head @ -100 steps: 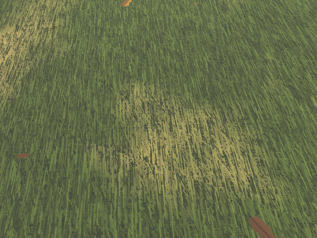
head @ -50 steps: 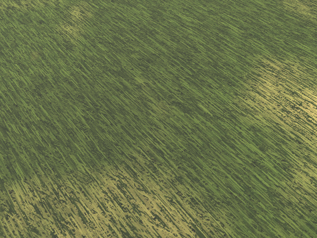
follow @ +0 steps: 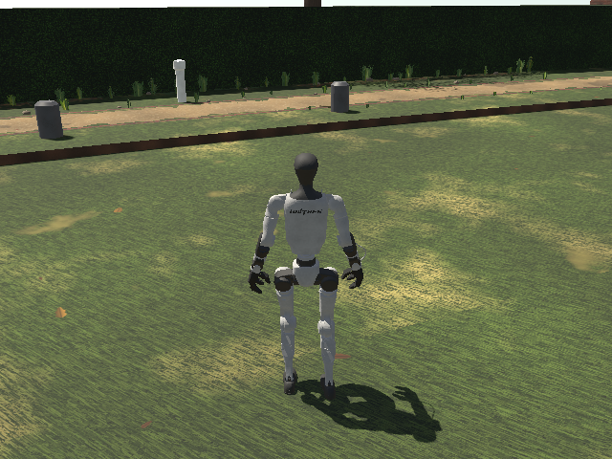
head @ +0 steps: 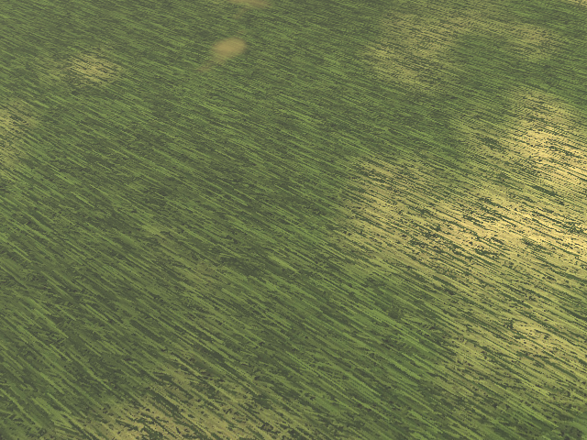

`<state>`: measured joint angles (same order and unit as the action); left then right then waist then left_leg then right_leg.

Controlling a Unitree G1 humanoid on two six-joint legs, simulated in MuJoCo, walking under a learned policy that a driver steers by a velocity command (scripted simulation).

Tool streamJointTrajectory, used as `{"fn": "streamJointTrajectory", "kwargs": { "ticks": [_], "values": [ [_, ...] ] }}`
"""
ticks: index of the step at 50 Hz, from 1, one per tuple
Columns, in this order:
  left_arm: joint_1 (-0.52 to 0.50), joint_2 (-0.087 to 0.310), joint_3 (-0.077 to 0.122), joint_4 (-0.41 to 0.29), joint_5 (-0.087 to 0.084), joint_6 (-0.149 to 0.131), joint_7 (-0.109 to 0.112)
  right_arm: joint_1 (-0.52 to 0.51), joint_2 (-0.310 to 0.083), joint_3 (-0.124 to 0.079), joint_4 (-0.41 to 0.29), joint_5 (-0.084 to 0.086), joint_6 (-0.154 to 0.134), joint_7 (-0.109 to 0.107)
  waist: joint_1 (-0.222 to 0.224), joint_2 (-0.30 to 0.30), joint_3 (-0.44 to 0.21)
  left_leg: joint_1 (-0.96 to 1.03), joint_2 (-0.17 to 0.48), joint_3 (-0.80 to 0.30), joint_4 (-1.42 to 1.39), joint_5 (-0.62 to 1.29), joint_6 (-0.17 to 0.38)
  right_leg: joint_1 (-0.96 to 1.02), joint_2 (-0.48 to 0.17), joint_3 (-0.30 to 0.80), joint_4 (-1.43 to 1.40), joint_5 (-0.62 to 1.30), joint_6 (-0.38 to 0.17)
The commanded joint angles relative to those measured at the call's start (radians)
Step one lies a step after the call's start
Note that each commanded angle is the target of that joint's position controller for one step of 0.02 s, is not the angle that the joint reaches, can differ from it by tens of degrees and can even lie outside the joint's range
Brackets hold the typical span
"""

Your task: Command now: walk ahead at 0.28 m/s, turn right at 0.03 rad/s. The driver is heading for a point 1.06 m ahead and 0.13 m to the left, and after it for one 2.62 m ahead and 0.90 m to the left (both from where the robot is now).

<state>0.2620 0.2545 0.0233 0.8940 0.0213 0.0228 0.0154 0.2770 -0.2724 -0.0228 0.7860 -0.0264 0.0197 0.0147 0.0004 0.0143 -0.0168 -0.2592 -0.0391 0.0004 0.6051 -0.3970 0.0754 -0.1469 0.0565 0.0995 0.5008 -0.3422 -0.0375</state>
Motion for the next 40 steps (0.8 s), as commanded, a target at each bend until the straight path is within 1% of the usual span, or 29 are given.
{"fn": "streamJointTrajectory", "kwargs": {
  "ticks": [1, 3, 4, 5, 6, 7, 8, 11, 13, 16, 19, 20, 21, 23, 24, 25, 26, 27, 28, 29, 30, 31, 32, 33, 34, 35, 36, 38, 40],
  "values": [
    [0.004, 0.184, 0.050, -0.028, 0.000, -0.025, -0.003, -0.064, -0.071, -0.022, -0.084, -0.001, -0.044, 0.003, 0.009, -0.159, 0.161, -0.123, 0.017, 0.020, -0.013, -0.006, 0.016, -0.096, -0.259, 0.364, -0.267, -0.321, -0.184],
    [-0.092, 0.157, 0.046, -0.057, -0.008, -0.037, -0.006, 0.093, -0.085, -0.030, -0.029, 0.008, -0.061, 0.003, -0.084, -0.106, 0.130, 0.153, 0.031, -0.046, -0.152, -0.014, 0.037, -0.273, -0.169, 0.246, -0.171, -0.253, -0.125],
    [-0.159, 0.102, 0.032, -0.091, -0.016, -0.047, -0.008, 0.202, -0.163, -0.052, 0.007, 0.010, -0.070, -0.006, -0.133, 0.064, 0.128, 0.309, 0.149, -0.294, -0.291, -0.198, 0.086, -0.440, -0.057, 0.102, 0.029, -0.190, -0.071],
    [-0.183, 0.094, 0.031, -0.115, -0.005, -0.059, -0.010, 0.314, -0.246, -0.080, 0.041, 0.013, -0.072, -0.008, -0.166, 0.223, 0.118, 0.412, 0.359, -0.635, -0.454, -0.310, 0.168, -0.574, 0.022, -0.054, 0.287, -0.136, -0.045],
    [-0.191, 0.152, 0.046, -0.112, 0.012, -0.063, -0.009, 0.303, -0.212, -0.071, 0.043, 0.011, -0.069, -0.011, -0.132, 0.105, 0.156, 0.385, 0.408, -0.671, -0.447, -0.216, 0.194, -0.634, -0.014, -0.025, 0.408, -0.153, -0.053],
    [-0.154, 0.137, 0.045, -0.092, 0.008, -0.067, -0.016, 0.244, -0.181, -0.063, 0.026, 0.009, -0.072, -0.013, -0.084, 0.036, 0.154, 0.358, 0.380, -0.592, -0.426, -0.110, 0.189, -0.613, -0.051, -0.008, 0.463, -0.088, -0.056],
    [-0.131, 0.122, 0.041, -0.078, 0.002, -0.071, -0.026, 0.202, -0.157, -0.056, 0.017, 0.006, -0.078, -0.015, -0.055, 0.027, 0.131, 0.347, 0.347, -0.512, -0.428, -0.007, 0.171, -0.591, -0.076, -0.017, 0.484, -0.034, -0.054],
    [-0.129, 0.104, 0.039, -0.070, 0.009, -0.061, -0.048, 0.177, -0.113, -0.038, 0.028, 0.013, -0.091, -0.015, -0.028, 0.083, 0.089, 0.322, 0.249, -0.299, -0.449, 0.297, 0.126, -0.526, -0.104, -0.066, 0.431, 0.070, -0.028],
    [-0.182, 0.084, 0.032, -0.089, 0.010, -0.052, -0.055, 0.216, -0.104, -0.035, 0.056, 0.019, -0.092, -0.016, -0.036, 0.086, 0.094, 0.319, 0.226, -0.219, -0.443, 0.457, 0.124, -0.529, -0.094, -0.105, 0.371, 0.123, -0.007],
    [-0.304, 0.052, 0.015, -0.138, 0.012, -0.048, -0.067, 0.234, -0.115, -0.032, 0.085, 0.021, -0.090, -0.020, -0.057, 0.083, 0.115, 0.254, 0.197, -0.142, -0.448, 0.553, 0.115, -0.464, -0.071, -0.154, 0.209, 0.215, 0.009],
    [-0.308, 0.062, 0.010, -0.148, 0.005, -0.039, -0.070, 0.232, -0.129, -0.035, 0.106, 0.015, -0.090, -0.013, -0.051, 0.117, 0.108, 0.189, 0.207, -0.101, -0.447, 0.566, 0.106, -0.334, -0.057, -0.175, 0.168, 0.251, -0.001],
    [-0.271, 0.087, 0.020, -0.132, 0.010, -0.040, -0.069, 0.223, -0.138, -0.037, 0.113, 0.009, -0.095, -0.017, -0.025, 0.128, 0.097, 0.217, 0.261, -0.112, -0.421, 0.641, 0.105, -0.319, -0.085, -0.125, 0.245, 0.347, -0.023],
    [-0.214, 0.117, 0.032, -0.106, 0.013, -0.044, -0.064, 0.176, -0.133, -0.035, 0.093, 0.005, -0.099, -0.017, 0.005, 0.081, 0.064, 0.206, 0.252, -0.075, -0.369, 0.726, 0.097, -0.266, -0.066, -0.149, 0.290, 0.358, -0.041],
    [-0.037, 0.127, 0.047, -0.044, 0.021, -0.055, -0.051, 0.116, -0.145, -0.036, 0.080, 0.013, -0.101, -0.013, 0.092, 0.047, 0.003, 0.121, 0.210, -0.016, -0.124, 0.981, 0.067, -0.007, -0.003, -0.180, 0.230, 0.233, -0.078],
    [0.144, 0.141, 0.061, 0.014, 0.034, -0.067, -0.049, 0.092, -0.152, -0.041, 0.081, 0.017, -0.101, -0.011, 0.171, 0.034, -0.053, 0.034, 0.180, -0.011, 0.121, 0.942, 0.051, 0.183, 0.002, -0.164, 0.152, 0.225, -0.107],
    [0.294, 0.225, 0.089, 0.050, 0.043, -0.077, -0.040, 0.094, -0.124, -0.039, 0.072, 0.016, -0.106, -0.011, 0.235, -0.100, -0.088, -0.135, 0.085, 0.037, 0.520, 0.599, 0.021, 0.330, -0.146, 0.011, 0.022, 0.135, -0.172],
    [0.219, 0.231, 0.082, 0.018, 0.022, -0.085, -0.043, 0.237, -0.019, -0.024, 0.070, 0.009, -0.109, -0.014, 0.079, -0.259, -0.149, -0.332, -0.020, -0.018, 0.839, -0.142, 0.009, 0.397, -0.372, 0.380, -0.032, 0.160, -0.240],
    [0.158, 0.228, 0.084, 0.005, -0.024, -0.083, -0.042, 0.226, -0.081, -0.031, 0.059, 0.016, -0.111, -0.013, 0.073, -0.236, -0.103, -0.467, -0.016, -0.079, 0.830, -0.104, 0.020, 0.319, -0.407, 0.555, -0.202, 0.097, -0.308],
    [0.061, 0.169, 0.071, -0.023, -0.022, -0.091, -0.040, 0.122, -0.129, -0.046, 0.048, 0.009, -0.103, -0.011, 0.048, -0.105, 0.020, -0.480, 0.059, -0.102, 0.754, -0.021, 0.019, 0.192, -0.387, 0.451, -0.229, 0.064, -0.298],
    [0.000, 0.128, 0.059, -0.032, -0.012, -0.096, -0.040, 0.092, -0.132, -0.053, 0.047, 0.005, -0.094, -0.002, 0.017, -0.062, 0.088, -0.413, 0.082, -0.108, 0.661, 0.011, 0.010, 0.056, -0.362, 0.376, -0.245, 0.174, -0.284],
    [0.014, 0.121, 0.052, -0.016, 0.000, -0.106, -0.036, 0.086, -0.115, -0.052, 0.043, -0.006, -0.069, 0.000, -0.005, -0.049, 0.096, -0.348, 0.105, -0.108, 0.575, -0.020, -0.004, -0.009, -0.343, 0.296, -0.255, 0.261, -0.262],
    [0.029, 0.128, 0.057, 0.003, 0.007, -0.111, -0.033, 0.088, -0.086, -0.046, 0.049, -0.020, -0.045, 0.004, -0.017, -0.046, 0.099, -0.282, 0.112, -0.088, 0.533, -0.030, -0.019, -0.072, -0.324, 0.249, -0.272, 0.249, -0.262],
    [0.030, 0.135, 0.058, 0.007, 0.017, -0.121, -0.034, 0.071, -0.066, -0.043, 0.045, -0.021, -0.027, 0.008, -0.016, -0.028, 0.105, -0.258, 0.103, -0.054, 0.506, 0.035, -0.027, -0.108, -0.291, 0.185, -0.295, 0.246, -0.264],
    [0.043, 0.153, 0.062, 0.022, 0.020, -0.137, -0.034, 0.004, -0.074, -0.053, 0.018, -0.017, -0.017, 0.011, -0.014, -0.033, 0.132, -0.319, 0.101, -0.066, 0.473, 0.143, -0.025, -0.090, -0.274, 0.157, -0.300, 0.259, -0.257],
    [0.060, 0.141, 0.059, 0.045, 0.007, -0.152, -0.028, -0.068, -0.087, -0.064, -0.003, -0.011, -0.020, 0.009, -0.007, -0.030, 0.140, -0.392, 0.122, -0.115, 0.400, 0.215, -0.029, -0.035, -0.264, 0.139, -0.295, 0.248, -0.222],
    [0.055, 0.147, 0.059, 0.053, -0.003, -0.156, -0.024, -0.117, -0.073, -0.057, -0.024, -0.011, -0.026, 0.020, -0.017, -0.036, 0.146, -0.370, 0.113, -0.080, 0.252, 0.317, -0.029, -0.077, -0.210, 0.077, -0.308, 0.161, -0.196],
    [0.051, 0.132, 0.057, 0.068, -0.007, -0.154, -0.020, -0.153, -0.052, -0.052, -0.034, -0.022, -0.031, 0.029, -0.015, -0.056, 0.128, -0.325, 0.101, -0.051, 0.166, 0.464, -0.026, -0.092, -0.178, 0.047, -0.293, 0.110, -0.182],
    [0.076, 0.104, 0.045, 0.073, -0.004, -0.151, -0.013, -0.162, -0.035, -0.049, -0.021, -0.015, -0.040, 0.043, -0.003, -0.043, 0.078, -0.256, 0.085, -0.024, 0.086, 0.670, -0.013, -0.097, -0.156, 0.019, -0.244, 0.104, -0.176],
    [0.098, 0.094, 0.040, 0.081, -0.007, -0.146, -0.007, -0.197, -0.033, -0.043, -0.021, -0.004, -0.046, 0.052, 0.009, -0.054, 0.088, -0.222, 0.093, -0.018, 0.043, 0.810, 0.003, -0.124, -0.159, 0.013, -0.198, 0.062, -0.165]
  ]
}}
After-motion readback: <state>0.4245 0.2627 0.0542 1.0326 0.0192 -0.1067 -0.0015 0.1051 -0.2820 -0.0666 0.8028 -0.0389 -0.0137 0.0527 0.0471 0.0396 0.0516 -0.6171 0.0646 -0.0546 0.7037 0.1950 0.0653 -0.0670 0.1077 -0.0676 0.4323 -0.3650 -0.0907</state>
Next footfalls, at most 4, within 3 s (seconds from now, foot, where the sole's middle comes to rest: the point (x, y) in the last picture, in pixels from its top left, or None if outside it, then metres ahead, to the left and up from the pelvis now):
0.48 right None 0.30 -0.11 -0.77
1.02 left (279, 419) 0.67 0.07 -0.91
1.44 right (348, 331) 0.94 -0.12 -0.91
1.98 left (277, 267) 1.18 0.09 -0.91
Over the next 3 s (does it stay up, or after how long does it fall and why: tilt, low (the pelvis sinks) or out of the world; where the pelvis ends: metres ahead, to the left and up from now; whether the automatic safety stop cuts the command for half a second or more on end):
stays up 1.53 0.24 -0.14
